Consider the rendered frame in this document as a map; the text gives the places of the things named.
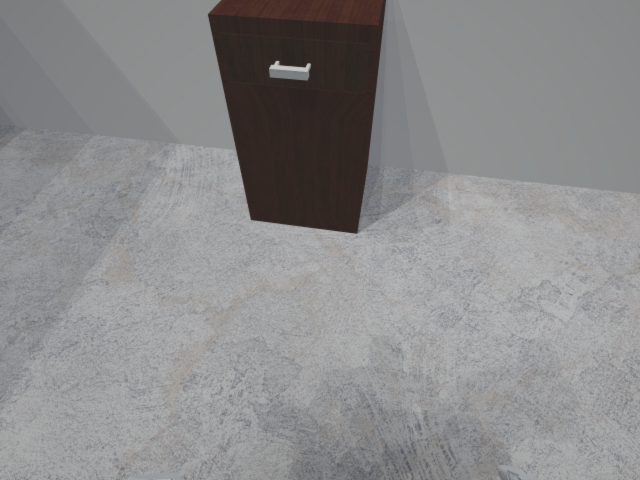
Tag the drawer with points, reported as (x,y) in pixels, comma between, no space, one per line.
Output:
(335,65)

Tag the handle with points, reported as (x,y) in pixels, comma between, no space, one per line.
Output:
(289,72)

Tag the cabinet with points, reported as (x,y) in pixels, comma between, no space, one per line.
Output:
(303,152)

